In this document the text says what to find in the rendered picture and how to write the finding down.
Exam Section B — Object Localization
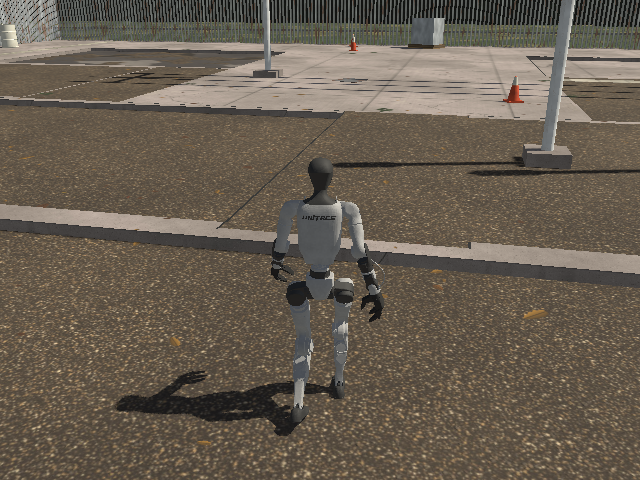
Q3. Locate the left robot forearm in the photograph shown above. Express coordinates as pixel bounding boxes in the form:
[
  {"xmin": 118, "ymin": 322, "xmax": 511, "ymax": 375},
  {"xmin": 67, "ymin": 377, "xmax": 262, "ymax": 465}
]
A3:
[{"xmin": 271, "ymin": 238, "xmax": 286, "ymax": 269}]

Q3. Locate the left robot thigh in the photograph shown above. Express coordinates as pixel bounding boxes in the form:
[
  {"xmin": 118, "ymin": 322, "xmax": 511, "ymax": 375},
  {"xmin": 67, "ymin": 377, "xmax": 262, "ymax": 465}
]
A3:
[{"xmin": 286, "ymin": 281, "xmax": 314, "ymax": 355}]

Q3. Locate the right robot forearm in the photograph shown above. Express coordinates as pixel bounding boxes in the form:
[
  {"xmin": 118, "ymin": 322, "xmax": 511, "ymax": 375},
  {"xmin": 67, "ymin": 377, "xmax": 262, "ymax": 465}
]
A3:
[{"xmin": 357, "ymin": 243, "xmax": 381, "ymax": 295}]

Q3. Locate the right robot foot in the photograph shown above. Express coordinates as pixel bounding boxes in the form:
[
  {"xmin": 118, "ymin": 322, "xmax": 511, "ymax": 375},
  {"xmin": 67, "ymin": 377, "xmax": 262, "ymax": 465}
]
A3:
[{"xmin": 332, "ymin": 375, "xmax": 345, "ymax": 399}]

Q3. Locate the right robot upper arm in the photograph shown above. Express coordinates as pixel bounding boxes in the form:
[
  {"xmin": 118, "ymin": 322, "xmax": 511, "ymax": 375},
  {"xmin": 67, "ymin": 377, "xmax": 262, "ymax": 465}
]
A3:
[{"xmin": 341, "ymin": 201, "xmax": 367, "ymax": 259}]

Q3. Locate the robot right hand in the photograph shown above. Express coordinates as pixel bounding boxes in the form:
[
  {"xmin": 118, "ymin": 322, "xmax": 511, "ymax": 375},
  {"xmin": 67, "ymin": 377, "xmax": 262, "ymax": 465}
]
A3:
[{"xmin": 361, "ymin": 291, "xmax": 384, "ymax": 322}]

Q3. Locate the left robot upper arm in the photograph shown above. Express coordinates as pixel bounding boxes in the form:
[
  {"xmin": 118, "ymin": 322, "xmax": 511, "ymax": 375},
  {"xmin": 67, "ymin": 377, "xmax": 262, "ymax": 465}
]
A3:
[{"xmin": 274, "ymin": 200, "xmax": 300, "ymax": 253}]

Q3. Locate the robot left hand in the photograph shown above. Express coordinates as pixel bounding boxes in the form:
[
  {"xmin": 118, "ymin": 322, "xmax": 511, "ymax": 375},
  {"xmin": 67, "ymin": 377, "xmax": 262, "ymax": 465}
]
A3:
[{"xmin": 271, "ymin": 265, "xmax": 294, "ymax": 282}]

